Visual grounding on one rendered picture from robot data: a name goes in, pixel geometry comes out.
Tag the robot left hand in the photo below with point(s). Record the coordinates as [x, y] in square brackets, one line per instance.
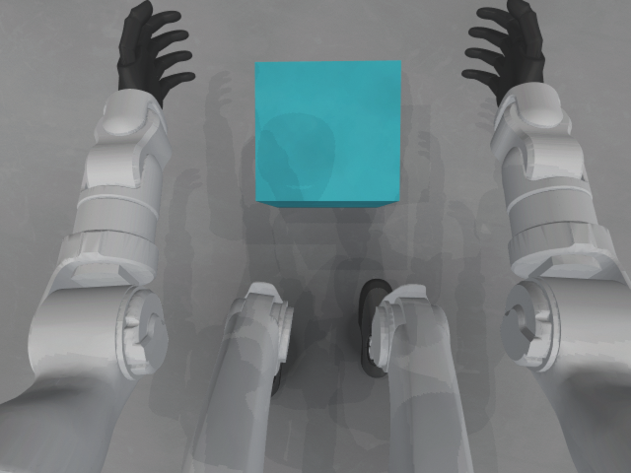
[138, 68]

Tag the robot left upper arm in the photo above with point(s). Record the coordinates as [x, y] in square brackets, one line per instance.
[89, 348]

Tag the left robot forearm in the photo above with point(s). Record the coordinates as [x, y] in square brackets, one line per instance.
[113, 240]

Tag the carton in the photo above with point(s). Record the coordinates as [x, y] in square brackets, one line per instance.
[327, 133]

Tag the robot right hand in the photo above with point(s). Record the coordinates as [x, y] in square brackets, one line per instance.
[523, 61]

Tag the robot right foot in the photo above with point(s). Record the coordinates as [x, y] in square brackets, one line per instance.
[373, 292]

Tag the robot right shin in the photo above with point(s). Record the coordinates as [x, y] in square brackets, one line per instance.
[410, 291]

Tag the right robot forearm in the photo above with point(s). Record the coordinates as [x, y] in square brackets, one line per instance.
[547, 192]

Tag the robot right upper arm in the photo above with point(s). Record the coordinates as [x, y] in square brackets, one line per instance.
[574, 335]

